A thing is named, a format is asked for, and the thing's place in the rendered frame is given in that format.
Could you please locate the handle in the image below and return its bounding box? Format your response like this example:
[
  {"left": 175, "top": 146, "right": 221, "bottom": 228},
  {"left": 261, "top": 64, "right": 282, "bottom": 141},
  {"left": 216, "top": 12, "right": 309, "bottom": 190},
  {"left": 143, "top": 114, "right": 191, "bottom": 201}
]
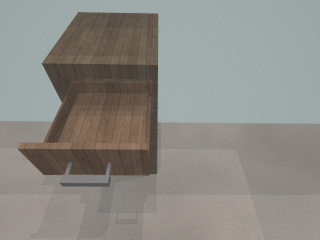
[{"left": 59, "top": 162, "right": 112, "bottom": 187}]

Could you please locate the drawer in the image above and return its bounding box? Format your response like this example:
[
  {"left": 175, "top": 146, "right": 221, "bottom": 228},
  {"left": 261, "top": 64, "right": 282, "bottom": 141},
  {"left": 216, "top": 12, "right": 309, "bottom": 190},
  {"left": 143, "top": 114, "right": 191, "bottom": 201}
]
[{"left": 17, "top": 81, "right": 153, "bottom": 176}]

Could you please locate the cabinet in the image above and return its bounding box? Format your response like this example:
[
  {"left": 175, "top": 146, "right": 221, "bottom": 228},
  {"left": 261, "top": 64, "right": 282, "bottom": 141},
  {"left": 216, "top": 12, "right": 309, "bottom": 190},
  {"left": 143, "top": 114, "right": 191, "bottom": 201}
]
[{"left": 42, "top": 12, "right": 159, "bottom": 174}]

